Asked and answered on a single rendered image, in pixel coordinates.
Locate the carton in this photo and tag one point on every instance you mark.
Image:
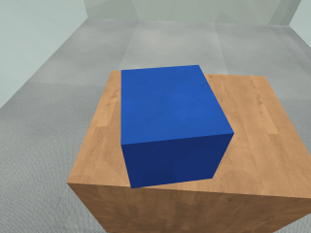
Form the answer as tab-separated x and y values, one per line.
173	129

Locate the pedestal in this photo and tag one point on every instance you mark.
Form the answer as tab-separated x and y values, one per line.
262	184

